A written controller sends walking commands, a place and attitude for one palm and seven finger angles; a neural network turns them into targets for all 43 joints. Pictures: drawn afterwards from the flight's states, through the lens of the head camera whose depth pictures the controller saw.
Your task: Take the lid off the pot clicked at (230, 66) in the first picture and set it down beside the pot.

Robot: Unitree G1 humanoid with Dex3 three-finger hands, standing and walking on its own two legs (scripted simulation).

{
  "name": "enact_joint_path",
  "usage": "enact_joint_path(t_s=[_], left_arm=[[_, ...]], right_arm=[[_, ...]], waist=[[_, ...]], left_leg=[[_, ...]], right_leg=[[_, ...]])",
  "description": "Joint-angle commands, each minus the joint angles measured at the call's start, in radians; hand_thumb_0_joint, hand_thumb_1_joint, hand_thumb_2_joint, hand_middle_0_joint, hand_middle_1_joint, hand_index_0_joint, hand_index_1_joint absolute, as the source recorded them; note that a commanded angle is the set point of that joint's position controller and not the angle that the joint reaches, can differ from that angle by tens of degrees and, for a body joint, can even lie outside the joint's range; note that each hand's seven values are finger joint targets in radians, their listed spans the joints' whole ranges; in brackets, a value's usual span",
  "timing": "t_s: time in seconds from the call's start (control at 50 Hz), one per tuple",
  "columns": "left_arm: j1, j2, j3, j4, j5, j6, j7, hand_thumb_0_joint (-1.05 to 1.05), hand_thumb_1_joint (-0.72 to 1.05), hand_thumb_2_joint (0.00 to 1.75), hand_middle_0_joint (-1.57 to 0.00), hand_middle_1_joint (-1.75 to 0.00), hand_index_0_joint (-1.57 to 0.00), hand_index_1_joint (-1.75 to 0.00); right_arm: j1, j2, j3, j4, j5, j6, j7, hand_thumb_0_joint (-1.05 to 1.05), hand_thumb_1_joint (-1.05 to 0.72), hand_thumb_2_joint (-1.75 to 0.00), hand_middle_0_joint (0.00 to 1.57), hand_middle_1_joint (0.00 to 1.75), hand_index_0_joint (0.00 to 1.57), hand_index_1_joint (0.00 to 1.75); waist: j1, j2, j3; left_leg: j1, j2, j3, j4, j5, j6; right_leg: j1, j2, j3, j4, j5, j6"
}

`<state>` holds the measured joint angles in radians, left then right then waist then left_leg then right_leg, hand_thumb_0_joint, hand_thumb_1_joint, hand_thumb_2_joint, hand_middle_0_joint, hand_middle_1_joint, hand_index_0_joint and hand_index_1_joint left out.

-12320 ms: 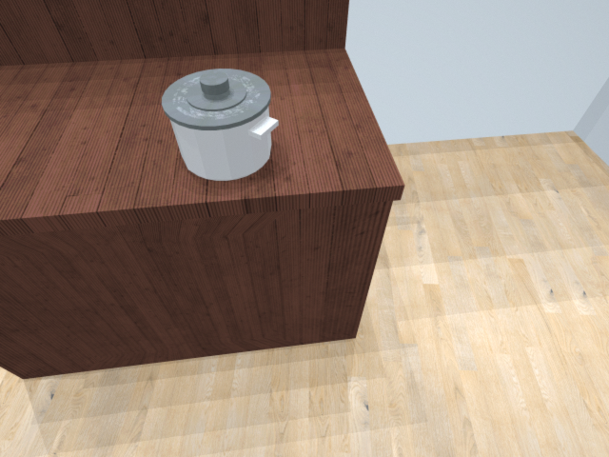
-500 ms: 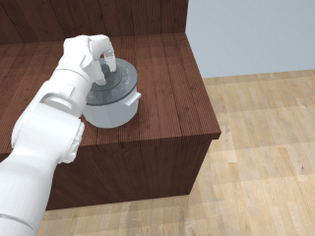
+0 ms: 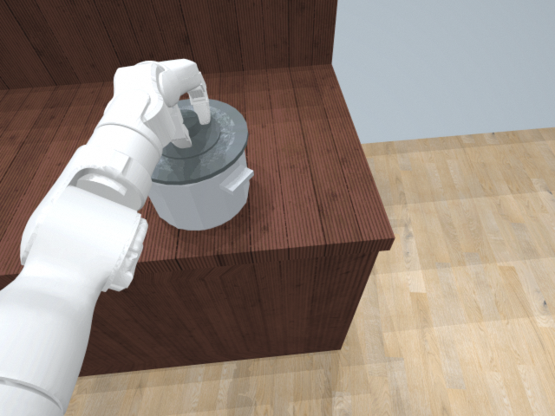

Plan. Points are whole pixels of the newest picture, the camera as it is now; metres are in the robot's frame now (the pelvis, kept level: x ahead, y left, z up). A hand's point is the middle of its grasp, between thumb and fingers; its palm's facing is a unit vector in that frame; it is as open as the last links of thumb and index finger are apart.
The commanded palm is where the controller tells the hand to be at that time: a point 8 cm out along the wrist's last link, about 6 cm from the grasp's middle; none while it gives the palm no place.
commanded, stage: lift the lid straight up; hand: left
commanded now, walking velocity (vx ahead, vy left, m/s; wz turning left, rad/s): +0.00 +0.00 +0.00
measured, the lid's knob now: (183, 124) +0.51 +0.11 +0.16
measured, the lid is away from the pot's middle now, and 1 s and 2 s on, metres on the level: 0.01 0.01 0.04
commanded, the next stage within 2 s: move the lid sideways beside the pot in 1.64 s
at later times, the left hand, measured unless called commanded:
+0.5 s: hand (169, 96) +0.48 +0.11 +0.22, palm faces -0.37 -0.12 -0.92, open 7.6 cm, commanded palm +0.49 +0.12 +0.29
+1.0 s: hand (152, 64) +0.49 +0.12 +0.26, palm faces -0.31 -0.12 -0.94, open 7.6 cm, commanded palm +0.49 +0.12 +0.33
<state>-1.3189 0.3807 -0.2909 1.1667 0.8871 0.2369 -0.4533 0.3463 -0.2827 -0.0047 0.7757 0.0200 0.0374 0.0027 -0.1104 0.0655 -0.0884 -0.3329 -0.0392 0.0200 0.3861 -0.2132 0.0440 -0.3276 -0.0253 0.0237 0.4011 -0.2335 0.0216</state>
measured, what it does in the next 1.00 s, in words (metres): stands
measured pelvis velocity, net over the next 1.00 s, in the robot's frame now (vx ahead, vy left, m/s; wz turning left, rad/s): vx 0.00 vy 0.00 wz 0.00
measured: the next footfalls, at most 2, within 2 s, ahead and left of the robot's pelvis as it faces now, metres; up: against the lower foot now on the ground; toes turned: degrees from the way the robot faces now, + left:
none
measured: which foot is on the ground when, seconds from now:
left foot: down 0.00-1.00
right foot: down 0.00-1.00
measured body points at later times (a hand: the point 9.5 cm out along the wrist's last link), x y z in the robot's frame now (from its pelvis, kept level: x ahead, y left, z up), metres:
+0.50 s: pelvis -0.01 -0.01 +0.00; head +0.03 -0.03 +0.45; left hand +0.50 +0.11 +0.28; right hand +0.03 -0.28 -0.14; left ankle -0.02 +0.09 -0.74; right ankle -0.03 -0.14 -0.74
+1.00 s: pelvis +0.00 +0.00 +0.00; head +0.03 -0.02 +0.45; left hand +0.50 +0.12 +0.32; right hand +0.02 -0.27 -0.14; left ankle -0.02 +0.09 -0.74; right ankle -0.03 -0.14 -0.74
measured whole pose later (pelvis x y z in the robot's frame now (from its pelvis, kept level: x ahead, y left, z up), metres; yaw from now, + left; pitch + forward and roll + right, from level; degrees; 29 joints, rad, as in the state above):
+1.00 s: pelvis +0.00 +0.00 +0.00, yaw +0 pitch +9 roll +0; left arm -1.52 0.42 -0.28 1.20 0.93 0.33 -0.55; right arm 0.34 -0.29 0.00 0.78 0.01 0.03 0.00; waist -0.12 0.06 -0.09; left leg -0.32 -0.04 0.02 0.36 -0.20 0.05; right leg -0.31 -0.03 0.02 0.37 -0.22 0.03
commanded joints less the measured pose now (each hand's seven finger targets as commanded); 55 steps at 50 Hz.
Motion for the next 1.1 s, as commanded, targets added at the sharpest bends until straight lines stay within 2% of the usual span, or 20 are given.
enact_joint_path(t_s=[0.0,0.1,0.26,0.3,0.36,0.38,0.42,0.46,0.5,0.62,0.68,0.72,0.76,0.8,0.86,0.88,0.96,0.98,1.04,1.08], left_arm=[[-0.679,0.243,0.074,-0.25,0.03,0.002,0.045,0.0,0.68,0.83,-0.85,-1.1,-0.86,-1.12],[-0.668,0.204,0.041,-0.216,0.03,0.031,0.024,0.0,0.68,0.83,-0.85,-1.1,-0.86,-1.12],[-0.731,0.237,0.055,-0.225,0.039,0.042,0.01,0.0,0.68,0.83,-0.85,-1.1,-0.86,-1.12],[-0.741,0.228,0.041,-0.186,0.045,0.06,0.005,0.0,0.68,0.83,-0.85,-1.1,-0.86,-1.12],[-0.767,0.243,0.049,-0.217,0.041,0.057,0.001,0.0,0.68,0.83,-0.85,-1.1,-0.86,-1.12],[-0.775,0.213,0.025,-0.19,0.051,0.062,-0.005,0.0,0.68,0.83,-0.85,-1.1,-0.86,-1.12],[-0.774,0.245,0.042,-0.146,0.054,0.078,-0.011,0.0,0.68,0.83,-0.85,-1.1,-0.86,-1.12],[-0.798,0.279,0.065,-0.183,0.046,0.07,-0.015,0.0,0.68,0.83,-0.85,-1.1,-0.86,-1.12],[-0.839,0.256,0.041,-0.208,0.061,0.063,-0.021,0.0,0.68,0.83,-0.85,-1.1,-0.86,-1.12],[-0.817,0.259,0.038,-0.137,0.066,0.084,-0.035,0.0,0.68,0.83,-0.85,-1.1,-0.86,-1.12],[-0.897,0.272,0.046,-0.286,0.061,0.053,-0.032,0.0,0.68,0.83,-0.85,-1.1,-0.86,-1.12],[-0.841,0.229,0.029,-0.199,0.068,0.064,-0.041,0.0,0.68,0.83,-0.85,-1.1,-0.86,-1.12],[-0.786,0.267,0.059,-0.148,0.054,0.082,-0.045,0.0,0.68,0.83,-0.85,-1.1,-0.86,-1.12],[-0.868,0.286,0.063,-0.221,0.063,0.077,-0.046,0.0,0.68,0.83,-0.85,-1.1,-0.86,-1.12],[-0.846,0.261,0.049,-0.2,0.059,0.087,-0.045,0.0,0.68,0.83,-0.85,-1.1,-0.86,-1.12],[-0.888,0.279,0.055,-0.248,0.072,0.079,-0.045,0.0,0.68,0.83,-0.85,-1.1,-0.86,-1.12],[-0.87,0.233,0.034,-0.188,0.06,0.094,-0.047,0.0,0.68,0.83,-0.85,-1.1,-0.86,-1.12],[-0.927,0.236,0.031,-0.239,0.071,0.087,-0.047,0.0,0.68,0.83,-0.85,-1.1,-0.86,-1.12],[-0.897,0.249,0.045,-0.151,0.077,0.105,-0.048,0.0,0.68,0.83,-0.85,-1.1,-0.86,-1.12],[-0.944,0.245,0.038,-0.197,0.08,0.102,-0.047,0.0,0.68,0.83,-0.85,-1.1,-0.86,-1.12]], right_arm=[[0.051,-0.145,-0.048,-0.077,-0.005,-0.03,-0.003,0.0,-0.9,-0.9,0.2,0.3,0.2,0.3],[0.024,-0.144,-0.041,-0.081,-0.001,-0.018,-0.004,0.0,-0.9,-0.9,0.2,0.3,0.2,0.3],[0.015,-0.144,-0.039,-0.085,-0.006,-0.018,-0.014,0.0,-0.9,-0.9,0.2,0.3,0.2,0.3],[0.013,-0.146,-0.035,-0.081,-0.001,-0.012,-0.016,0.0,-0.9,-0.9,0.2,0.3,0.2,0.3],[0.006,-0.148,-0.036,-0.086,-0.005,-0.013,-0.016,0.0,-0.9,-0.9,0.2,0.3,0.2,0.3],[0.005,-0.143,-0.034,-0.084,-0.004,-0.014,-0.018,0.0,-0.9,-0.9,0.2,0.3,0.2,0.3],[0.014,-0.152,-0.035,-0.077,-0.002,-0.011,-0.021,0.0,-0.9,-0.9,0.2,0.3,0.2,0.3],[0.01,-0.158,-0.036,-0.082,-0.009,-0.013,-0.024,0.0,-0.9,-0.9,0.2,0.3,0.2,0.3],[0.015,-0.15,-0.038,-0.083,-0.006,-0.02,-0.021,0.0,-0.9,-0.9,0.2,0.3,0.2,0.3],[0.026,-0.16,-0.039,-0.073,-0.004,-0.012,-0.021,0.0,-0.9,-0.9,0.2,0.3,0.2,0.3],[0.033,-0.154,-0.048,-0.087,-0.012,-0.032,-0.011,0.0,-0.9,-0.9,0.2,0.3,0.2,0.3],[0.04,-0.152,-0.049,-0.075,-0.009,-0.032,-0.01,0.0,-0.9,-0.9,0.2,0.3,0.2,0.3],[0.048,-0.169,-0.05,-0.066,-0.01,-0.023,-0.009,0.0,-0.9,-0.9,0.2,0.3,0.2,0.3],[0.035,-0.16,-0.044,-0.077,-0.009,-0.031,-0.008,0.0,-0.9,-0.9,0.2,0.3,0.2,0.3],[0.037,-0.165,-0.046,-0.075,-0.008,-0.03,-0.007,0.0,-0.9,-0.9,0.2,0.3,0.2,0.3],[0.037,-0.158,-0.045,-0.082,-0.011,-0.037,-0.004,0.0,-0.9,-0.9,0.2,0.3,0.2,0.3],[0.031,-0.161,-0.044,-0.074,-0.008,-0.034,-0.006,0.0,-0.9,-0.9,0.2,0.3,0.2,0.3],[0.036,-0.155,-0.044,-0.075,-0.01,-0.041,-0.003,0.0,-0.9,-0.9,0.2,0.3,0.2,0.3],[0.035,-0.158,-0.04,-0.066,-0.009,-0.039,-0.008,0.0,-0.9,-0.9,0.2,0.3,0.2,0.3],[0.029,-0.158,-0.04,-0.07,-0.01,-0.04,-0.006,0.0,-0.9,-0.9,0.2,0.3,0.2,0.3]], waist=[[-0.011,-0.073,-0.453],[-0.011,-0.111,-0.395],[-0.009,-0.112,-0.416],[-0.022,-0.118,-0.367],[-0.012,-0.091,-0.426],[-0.025,-0.097,-0.399],[-0.031,-0.126,-0.364],[-0.017,-0.112,-0.414],[-0.026,-0.094,-0.44],[-0.037,-0.114,-0.387],[-0.022,-0.041,-0.518],[-0.028,-0.065,-0.448],[-0.017,-0.074,-0.408],[-0.016,-0.075,-0.45],[-0.016,-0.062,-0.423],[-0.012,-0.072,-0.471],[-0.021,-0.063,-0.415],[-0.025,-0.07,-0.453],[-0.027,-0.103,-0.404],[-0.029,-0.082,-0.443]], left_leg=[[0.348,-0.026,-0.039,0.053,0.536,0.035],[0.314,-0.03,-0.034,0.035,0.481,0.037],[0.301,-0.036,-0.031,0.026,0.403,0.039],[0.279,-0.04,-0.025,0.013,0.355,0.038],[0.299,-0.036,-0.034,0.021,0.394,0.035],[0.296,-0.038,-0.034,0.02,0.378,0.038],[0.262,-0.042,-0.026,0.007,0.303,0.04],[0.265,-0.041,-0.027,0.012,0.333,0.04],[0.298,-0.038,-0.033,0.024,0.387,0.04],[0.264,-0.038,-0.028,0.016,0.359,0.042],[0.36,-0.026,-0.052,0.046,0.501,0.037],[0.351,-0.027,-0.05,0.046,0.512,0.036],[0.317,-0.027,-0.046,0.034,0.498,0.031],[0.328,-0.029,-0.043,0.029,0.499,0.036],[0.337,-0.025,-0.046,0.029,0.521,0.029],[0.354,-0.025,-0.052,0.029,0.532,0.03],[0.345,-0.022,-0.053,0.023,0.523,0.024],[0.374,-0.023,-0.057,0.024,0.541,0.025],[0.336,-0.027,-0.051,0.013,0.477,0.027],[0.36,-0.024,-0.055,0.014,0.516,0.022]], right_leg=[[0.085,0.08,-0.029,-0.002,0.416,-0.043],[0.083,0.079,-0.033,-0.011,0.395,-0.044],[0.106,0.075,-0.026,-0.016,0.375,-0.048],[0.09,0.076,-0.03,-0.024,0.355,-0.045],[0.11,0.072,-0.025,-0.018,0.373,-0.05],[0.086,0.075,-0.027,-0.021,0.357,-0.047],[0.087,0.076,-0.027,-0.033,0.33,-0.045],[0.12,0.07,-0.023,-0.024,0.364,-0.049],[0.11,0.071,-0.019,-0.018,0.382,-0.046],[0.092,0.073,-0.023,-0.033,0.364,-0.043],[0.096,0.072,-0.009,-0.014,0.395,-0.047],[0.063,0.079,-0.025,-0.02,0.384,-0.045],[0.075,0.079,-0.033,-0.031,0.386,-0.049],[0.101,0.074,-0.023,-0.025,0.4,-0.044],[0.081,0.075,-0.03,-0.033,0.39,-0.048],[0.094,0.075,-0.022,-0.029,0.387,-0.044],[0.064,0.075,-0.033,-0.039,0.366,-0.048],[0.068,0.078,-0.03,-0.038,0.374,-0.043],[0.064,0.078,-0.033,-0.046,0.346,-0.043],[0.07,0.074,-0.028,-0.046,0.362,-0.044]])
